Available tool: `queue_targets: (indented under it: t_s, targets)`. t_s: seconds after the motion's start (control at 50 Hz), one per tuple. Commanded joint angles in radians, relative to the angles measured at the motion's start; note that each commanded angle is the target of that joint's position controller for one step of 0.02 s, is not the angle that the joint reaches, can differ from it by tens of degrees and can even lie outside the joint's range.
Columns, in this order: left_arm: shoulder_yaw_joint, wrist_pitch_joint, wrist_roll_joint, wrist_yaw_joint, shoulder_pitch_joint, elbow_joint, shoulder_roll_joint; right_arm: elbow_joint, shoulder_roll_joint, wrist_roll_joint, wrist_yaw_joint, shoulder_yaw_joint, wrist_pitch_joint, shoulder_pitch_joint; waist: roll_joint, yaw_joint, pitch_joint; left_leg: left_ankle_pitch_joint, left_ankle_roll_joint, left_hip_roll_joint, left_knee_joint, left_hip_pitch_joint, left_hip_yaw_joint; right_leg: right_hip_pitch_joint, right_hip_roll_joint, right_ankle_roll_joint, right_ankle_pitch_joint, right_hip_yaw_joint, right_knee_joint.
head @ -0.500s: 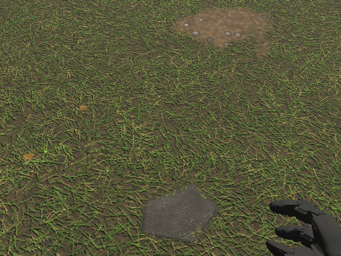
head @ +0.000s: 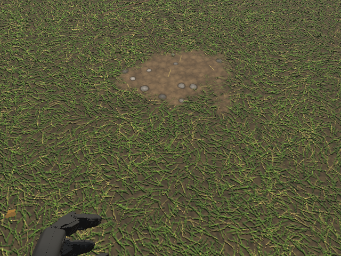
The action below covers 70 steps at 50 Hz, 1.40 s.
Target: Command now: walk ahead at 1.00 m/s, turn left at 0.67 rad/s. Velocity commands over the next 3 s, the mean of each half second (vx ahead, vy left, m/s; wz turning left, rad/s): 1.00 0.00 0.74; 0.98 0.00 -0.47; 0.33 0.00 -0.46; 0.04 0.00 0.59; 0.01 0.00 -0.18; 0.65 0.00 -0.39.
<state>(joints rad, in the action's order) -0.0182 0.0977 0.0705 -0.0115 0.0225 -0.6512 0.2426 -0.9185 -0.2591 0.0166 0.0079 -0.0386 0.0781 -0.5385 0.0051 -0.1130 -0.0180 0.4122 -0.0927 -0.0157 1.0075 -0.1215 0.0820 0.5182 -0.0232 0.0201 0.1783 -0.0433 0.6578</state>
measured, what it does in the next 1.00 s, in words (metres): walks ahead: left foot, then right foot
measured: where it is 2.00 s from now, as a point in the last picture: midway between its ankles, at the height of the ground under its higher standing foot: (96, 116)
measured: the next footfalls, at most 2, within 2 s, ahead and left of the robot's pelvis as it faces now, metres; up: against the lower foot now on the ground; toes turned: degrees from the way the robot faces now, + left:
left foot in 0.38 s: +0.52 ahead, +0.14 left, +0.00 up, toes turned +24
right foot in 0.84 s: +0.98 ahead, +0.19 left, +0.00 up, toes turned +10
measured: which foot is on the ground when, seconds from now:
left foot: up 0.00-0.36, down 0.38-0.84, up 0.86-1.00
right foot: down 0.00-0.38, up 0.40-0.82, down 0.84-1.00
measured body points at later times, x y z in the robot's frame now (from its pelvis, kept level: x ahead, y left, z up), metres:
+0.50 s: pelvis +0.45 +0.09 +0.00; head +0.47 +0.10 +0.45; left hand +0.46 +0.36 -0.12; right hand +0.64 -0.14 -0.12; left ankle +0.49 +0.12 -0.71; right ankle +0.39 -0.10 -0.58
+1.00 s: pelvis +0.92 +0.19 +0.01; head +0.94 +0.21 +0.46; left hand +0.87 +0.48 -0.12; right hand +1.15 -0.01 -0.06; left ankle +0.87 +0.35 -0.61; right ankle +0.94 +0.18 -0.71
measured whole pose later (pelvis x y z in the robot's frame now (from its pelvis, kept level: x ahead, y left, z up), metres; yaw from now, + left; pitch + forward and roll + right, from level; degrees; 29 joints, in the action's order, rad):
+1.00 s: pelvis +0.92 +0.19 +0.01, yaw +4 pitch -1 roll -1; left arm 0.07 0.02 0.01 -0.01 -0.45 -0.91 0.31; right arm -0.67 -0.23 -0.06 0.00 0.03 0.10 -0.10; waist -0.01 0.06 -0.04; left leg 0.33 0.02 0.05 1.31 -0.53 0.11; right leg 0.24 0.23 0.18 0.22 0.01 0.48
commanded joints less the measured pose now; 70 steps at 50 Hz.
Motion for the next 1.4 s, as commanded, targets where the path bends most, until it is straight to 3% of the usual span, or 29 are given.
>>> queue_targets:
  t_s: [0.02, 0.16, 0.26, 0.32, 0.36, 0.38, 0.4, 0.42, 0.46, 0.48, 0.54, 0.6, 0.72, 0.8, 0.82, 0.84, 0.86, 0.88, 0.9, 0.94, 1.04, 1.14, 1.2, 1.22, 1.24, 1.26, 1.28, 1.32, 1.4]
  targets:
    - [0.082, -0.005, -0.017, 0.015, -0.339, -0.061, 0.161, 0.146, -0.114, -0.01, 0.0, -0.021, 0.006, 0.162, -0.086, 0.215, 0.143, -0.14, -0.028, 0.083, 0.354, -0.665, -0.007, -0.671, -0.36, 0.143, 0.307, 0.539, -0.362]
    - [0.067, 0.044, -0.055, 0.005, -0.319, -0.159, 0.076, 0.25, -0.023, -0.049, 0.056, -0.008, -0.073, 0.356, -0.1, 0.082, -0.068, -0.275, 0.007, 0.165, 0.181, -0.673, -0.054, -0.39, -0.243, 0.073, -0.164, 0.004, -0.525]
    - [0.083, 0.051, -0.053, 0.018, -0.328, -0.178, 0.16, 0.305, -0.05, -0.042, 0.092, 0.005, -0.066, 0.504, -0.032, 0.073, -0.111, -0.511, -0.058, 0.07, -0.218, -0.438, -0.23, -0.388, -0.174, 0.031, -0.542, -0.239, -0.562]
    - [0.108, 0.01, -0.045, 0.036, -0.354, -0.162, 0.263, 0.26, -0.119, -0.035, 0.076, -0.017, -0.06, 0.35, -0.096, -0.025, 0.018, -0.374, -0.104, -0.046, -0.246, -0.243, -0.287, -0.553, -0.213, 0.02, -1.152, -0.247, -0.245]
    - [0.117, -0.025, -0.031, 0.039, -0.308, -0.135, 0.289, 0.145, -0.196, -0.043, 0.046, -0.062, -0.061, -0.017, -0.075, -0.184, 0.191, -0.242, -0.155, -0.093, -0.301, 0.186, -0.201, -0.41, -0.23, 0.033, -1.078, -0.203, 0.275]
    - [0.101, -0.028, -0.019, 0.024, -0.336, -0.149, 0.206, 0.122, -0.248, -0.039, 0.019, -0.086, -0.069, 0.002, 0.065, -0.126, 0.138, -0.152, -0.18, -0.014, -0.344, 0.313, -0.046, -0.172, -0.083, 0.01, -0.199, -0.188, 0.652]
    - [0.064, -0.015, -0.03, 0.016, -0.457, -0.057, 0.082, 0.168, -0.364, -0.062, 0.013, -0.099, -0.078, 0.124, 0.291, 0.067, 0.216, -0.242, -0.304, 0.228, -0.45, 0.499, 0.458, 0.185, 0.035, -0.034, 0.352, -0.081, 1.013]
    - [0.062, 0.012, -0.038, 0.018, -0.351, -0.003, 0.148, 0.201, -0.352, -0.048, 0.005, -0.107, -0.085, 0.098, 0.169, -0.013, 0.321, 0.0, -0.351, 0.293, -0.695, 0.537, 0.695, 0.316, 0.023, -0.024, 0.246, 0.084, 1.02]
    - [0.058, 0.02, -0.046, 0.018, -0.296, -0.032, 0.168, 0.171, -0.241, -0.046, -0.012, -0.08, -0.063, 0.166, -0.05, 0.067, 0.051, -0.002, -0.254, 0.275, -0.776, 0.205, 0.528, 0.292, -0.083, -0.008, 0.119, 0.076, 0.849]
    - [0.05, 0.004, -0.037, 0.015, -0.312, -0.049, 0.148, 0.172, -0.205, -0.047, -0.012, -0.066, -0.043, 0.205, -0.076, 0.11, 0.028, -0.084, -0.224, 0.243, -0.77, 0.063, 0.43, 0.202, -0.11, -0.004, 0.116, 0.086, 0.792]
    - [0.042, -0.061, -0.042, -0.013, -0.326, -0.082, 0.101, 0.141, -0.14, -0.039, -0.005, -0.038, 0.015, 0.211, -0.063, 0.162, -0.048, -0.189, -0.165, 0.172, -0.861, -0.171, 0.195, 0.078, -0.159, -0.012, 0.091, 0.103, 0.618]
    - [0.038, -0.064, -0.067, -0.025, -0.162, -0.043, 0.079, 0.111, -0.133, -0.035, 0.013, -0.039, 0.043, 0.147, -0.02, 0.098, -0.13, -0.47, -0.068, 0.102, -0.922, -0.116, -0.024, 0.173, -0.122, 0.022, -0.107, 0.078, 0.381]
    - [0.03, -0.036, -0.072, -0.054, -0.053, -0.035, 0.061, 0.081, -0.134, -0.024, -0.008, -0.019, 0.072, 0.107, 0.025, 0.077, -0.079, -1.069, 0.052, 0.114, -0.948, 0.131, -0.245, 0.031, 0.009, 0.109, -0.446, -0.099, -0.019]
    - [0.074, -0.054, -0.065, -0.04, -0.378, -0.135, 0.181, 0.102, -0.23, -0.063, -0.063, -0.044, 0.016, 0.186, 0.129, 0.271, 0.111, -1.67, 0.098, 0.185, -0.471, 0.291, -0.28, -0.256, 0.159, 0.153, -0.181, -0.151, -0.007]
    - [0.099, -0.06, -0.065, -0.03, -0.602, -0.2, 0.223, 0.126, -0.252, -0.075, -0.068, -0.052, -0.004, 0.259, 0.121, 0.382, 0.178, -1.631, 0.091, 0.194, -0.164, 0.197, -0.267, -0.445, 0.144, 0.195, -0.093, -0.091, -0.024]
    - [0.128, -0.068, -0.069, -0.014, -0.741, -0.232, 0.258, 0.135, -0.245, -0.07, -0.059, -0.055, -0.009, 0.331, 0.033, 0.468, 0.174, -1.148, 0.08, 0.083, 0.298, 0.012, -0.292, -0.595, 0.088, 0.259, -0.015, 0.016, -0.092]
    - [0.136, -0.084, -0.068, -0.008, -0.651, -0.243, 0.289, 0.206, -0.036, -0.079, -0.034, -0.001, 0.023, 0.344, -0.292, 0.293, 0.105, 0.069, 0.11, -0.101, 0.682, -0.516, -0.19, -0.803, -0.055, 0.339, -0.186, 0.308, 0.015]
    - [0.142, -0.086, -0.055, -0.006, -0.542, -0.192, 0.322, 0.285, -0.039, -0.04, -0.018, 0.023, 0.045, 0.257, -0.288, 0.208, 0.289, 0.099, 0.113, -0.091, 0.767, -0.756, 0.018, -0.943, -0.213, 0.516, 0.181, 0.812, -0.265]
    - [0.136, -0.083, -0.05, 0.001, -0.489, -0.155, 0.242, 0.28, -0.107, -0.057, -0.013, 0.027, 0.066, 0.321, -0.044, 0.222, 0.186, -0.02, 0.079, -0.018, 0.638, -0.77, 0.059, -0.818, -0.229, 0.458, 0.365, 0.874, -0.43]
    - [0.117, -0.069, -0.055, 0.004, -0.447, -0.179, 0.181, 0.289, -0.118, -0.077, -0.007, 0.029, 0.061, 0.369, 0.122, 0.121, -0.009, -0.085, 0.086, 0.06, 0.413, -0.655, 0.037, -0.47, -0.156, 0.366, 0.233, 0.703, -0.465]
    - [0.12, -0.021, -0.072, 0.005, -0.41, -0.164, 0.23, 0.354, -0.08, -0.072, -0.004, 0.056, -0.007, 0.462, 0.058, 0.073, -0.094, -0.204, 0.163, 0.063, -0.051, -0.379, -0.099, -0.1, 0.041, 0.269, -0.726, 0.344, -0.403]
    - [0.131, -0.06, -0.086, 0.01, -0.524, -0.192, 0.197, 0.373, -0.05, -0.042, -0.011, 0.067, -0.007, 0.543, -0.073, 0.2, 0.051, -0.55, 0.114, -0.068, -0.434, -0.208, -0.15, -0.272, 0.129, 0.08, -0.741, 0.297, -0.243]
    - [0.142, -0.052, -0.067, 0.031, -0.445, -0.159, 0.217, 0.306, -0.131, -0.052, -0.04, 0.035, 0.019, 0.349, -0.1, 0.098, 0.112, -0.634, 0.077, -0.058, -0.585, -0.052, -0.078, -0.384, 0.1, 0.027, -0.717, 0.349, 0.025]
    - [0.137, -0.047, -0.072, 0.031, -0.398, -0.134, 0.205, 0.254, -0.167, -0.057, -0.043, 0.021, 0.038, 0.194, -0.071, 0.016, 0.165, -0.806, 0.05, 0.033, -0.631, 0.082, -0.025, -0.357, 0.12, 0.008, -0.551, 0.31, 0.248]
    - [0.113, -0.049, -0.084, 0.034, -0.437, -0.1, 0.103, 0.237, -0.209, -0.063, -0.041, 0.017, 0.049, 0.109, 0.115, 0.027, 0.282, -1.443, -0.015, 0.306, -0.473, 0.305, 0.17, -0.188, 0.218, -0.005, 0.355, 0.187, 0.595]
    - [0.108, -0.056, -0.115, 0.046, -0.645, -0.086, 0.108, 0.249, -0.215, -0.057, -0.025, 0.001, 0.037, 0.123, 0.25, 0.127, 0.494, -1.669, -0.202, 0.541, -0.408, 0.502, 0.503, -0.026, 0.25, -0.019, 0.537, 0.213, 0.804]
    - [0.105, -0.073, -0.071, 0.053, -0.64, -0.132, 0.162, 0.295, -0.163, -0.038, -0.018, -0.004, 0.022, 0.224, 0.104, 0.12, 0.508, -1.388, -0.24, 0.502, -0.463, 0.416, 0.523, -0.002, 0.176, -0.013, 0.398, 0.238, 0.862]
    - [0.102, -0.088, -0.048, 0.032, -0.446, -0.105, 0.158, 0.289, -0.043, -0.037, -0.025, 0.029, 0.01, 0.32, 0.003, 0.123, 0.28, -1.039, -0.175, 0.338, -0.57, 0.161, 0.315, 0.035, 0.124, -0.039, 0.299, 0.19, 0.745]
    - [0.084, -0.14, -0.044, 0.005, -0.412, -0.091, 0.099, 0.205, -0.091, -0.039, -0.018, 0.016, 0.002, 0.251, 0.078, 0.149, 0.178, -1.048, -0.119, 0.238, -0.645, -0.081, 0.127, -0.116, 0.123, -0.046, 0.27, 0.157, 0.518]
